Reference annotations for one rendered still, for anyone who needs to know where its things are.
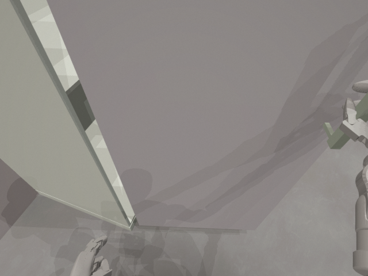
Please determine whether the robot right hand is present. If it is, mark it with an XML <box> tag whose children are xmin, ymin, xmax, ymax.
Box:
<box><xmin>339</xmin><ymin>80</ymin><xmax>368</xmax><ymax>148</ymax></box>

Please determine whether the handle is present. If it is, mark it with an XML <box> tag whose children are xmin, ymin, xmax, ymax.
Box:
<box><xmin>323</xmin><ymin>92</ymin><xmax>368</xmax><ymax>150</ymax></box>

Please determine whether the fridge door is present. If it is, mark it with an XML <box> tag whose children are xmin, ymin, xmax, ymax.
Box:
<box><xmin>47</xmin><ymin>0</ymin><xmax>368</xmax><ymax>230</ymax></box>

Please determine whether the right robot forearm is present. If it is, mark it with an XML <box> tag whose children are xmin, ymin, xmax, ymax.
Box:
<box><xmin>353</xmin><ymin>155</ymin><xmax>368</xmax><ymax>276</ymax></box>

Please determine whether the robot left hand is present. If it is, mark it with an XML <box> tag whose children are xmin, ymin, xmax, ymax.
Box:
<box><xmin>70</xmin><ymin>236</ymin><xmax>112</xmax><ymax>276</ymax></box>

